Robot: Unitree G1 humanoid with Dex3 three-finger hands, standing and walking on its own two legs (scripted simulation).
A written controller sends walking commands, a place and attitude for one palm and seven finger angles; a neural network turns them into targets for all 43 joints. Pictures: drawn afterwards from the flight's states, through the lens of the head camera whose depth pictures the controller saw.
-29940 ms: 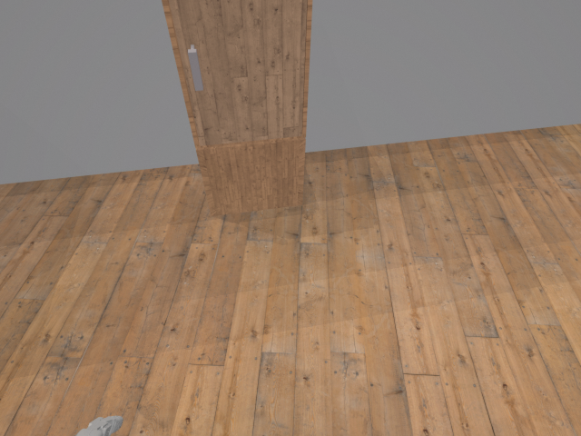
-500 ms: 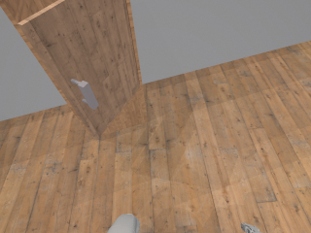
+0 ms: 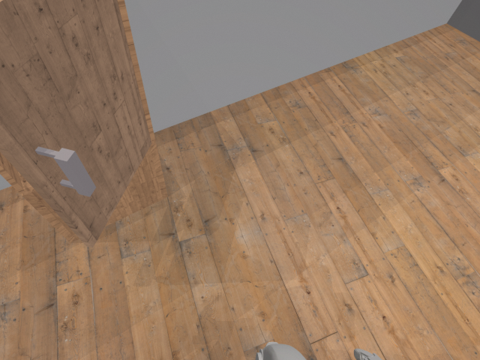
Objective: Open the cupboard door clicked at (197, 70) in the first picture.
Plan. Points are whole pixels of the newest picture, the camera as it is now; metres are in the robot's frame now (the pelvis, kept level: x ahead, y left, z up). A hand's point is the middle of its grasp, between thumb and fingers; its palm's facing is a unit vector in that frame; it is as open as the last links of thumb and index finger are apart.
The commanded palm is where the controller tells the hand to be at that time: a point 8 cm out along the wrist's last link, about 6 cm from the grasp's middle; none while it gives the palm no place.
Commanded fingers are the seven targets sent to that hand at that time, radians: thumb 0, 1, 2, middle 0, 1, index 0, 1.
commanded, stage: walk to a spot facing it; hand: left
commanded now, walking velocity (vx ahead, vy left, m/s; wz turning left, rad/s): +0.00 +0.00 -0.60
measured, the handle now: (66, 171) +0.41 +0.39 -0.03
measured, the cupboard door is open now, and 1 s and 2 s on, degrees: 43 43 43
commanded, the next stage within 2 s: turn to face it in 1.88 s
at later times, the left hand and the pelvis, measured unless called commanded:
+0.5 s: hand (193, 323) +0.19 +0.10 -0.15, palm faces -0.34 -0.91 -0.24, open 7.3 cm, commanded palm none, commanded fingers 0.00 0.90 0.90 -0.20 -0.30 -0.20 -0.30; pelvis +0.03 -0.05 +0.00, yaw -21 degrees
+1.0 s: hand (223, 244) +0.36 +0.06 -0.17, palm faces -0.57 -0.81 -0.17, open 7.3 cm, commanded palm none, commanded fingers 0.00 0.90 0.90 -0.20 -0.30 -0.20 -0.30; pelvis +0.19 -0.07 +0.01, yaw -39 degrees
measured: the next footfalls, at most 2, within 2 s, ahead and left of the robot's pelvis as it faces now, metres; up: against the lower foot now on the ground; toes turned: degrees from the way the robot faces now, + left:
right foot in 0.30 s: +0.03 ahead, -0.14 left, +0.00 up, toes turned -18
left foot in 0.78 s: +0.23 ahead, +0.02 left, +0.00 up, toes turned -27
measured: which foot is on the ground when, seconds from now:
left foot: down 0.00-0.30, up 0.32-0.76, down 0.78-1.00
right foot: up 0.00-0.28, down 0.30-0.76, up 0.78-1.00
